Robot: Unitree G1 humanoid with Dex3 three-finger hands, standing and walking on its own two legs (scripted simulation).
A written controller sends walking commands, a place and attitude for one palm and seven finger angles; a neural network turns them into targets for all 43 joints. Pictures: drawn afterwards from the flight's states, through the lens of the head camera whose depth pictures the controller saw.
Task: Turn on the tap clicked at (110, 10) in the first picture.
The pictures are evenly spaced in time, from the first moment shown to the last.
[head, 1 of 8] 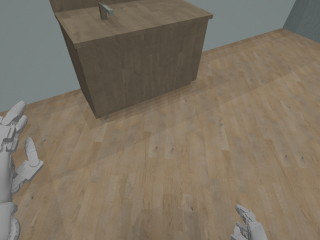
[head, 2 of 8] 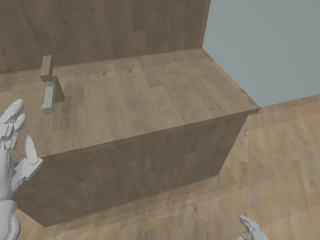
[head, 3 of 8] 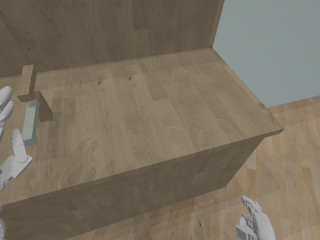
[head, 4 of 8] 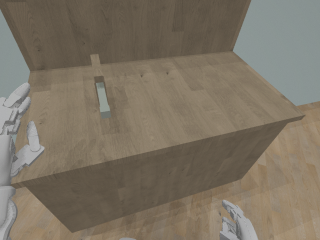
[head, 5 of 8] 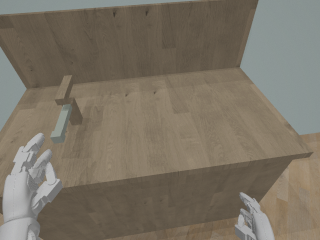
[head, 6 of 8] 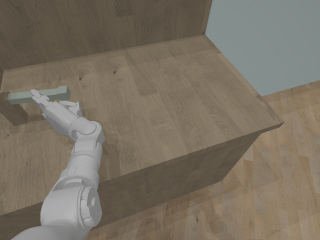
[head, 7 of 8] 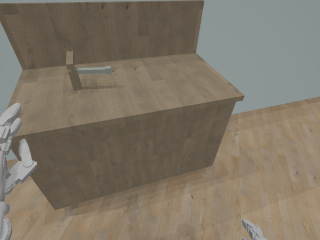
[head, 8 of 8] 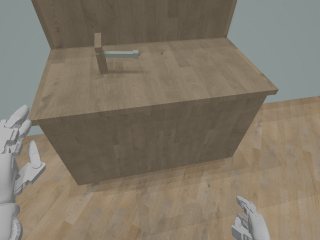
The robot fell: no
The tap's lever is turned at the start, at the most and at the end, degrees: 0 80 80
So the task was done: yes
